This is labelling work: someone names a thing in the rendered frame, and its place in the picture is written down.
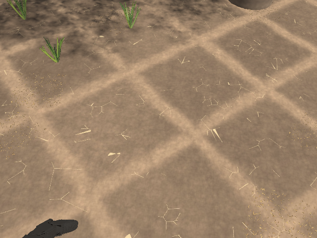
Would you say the left robot hand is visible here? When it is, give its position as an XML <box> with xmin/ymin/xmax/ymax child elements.
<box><xmin>23</xmin><ymin>218</ymin><xmax>78</xmax><ymax>238</ymax></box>

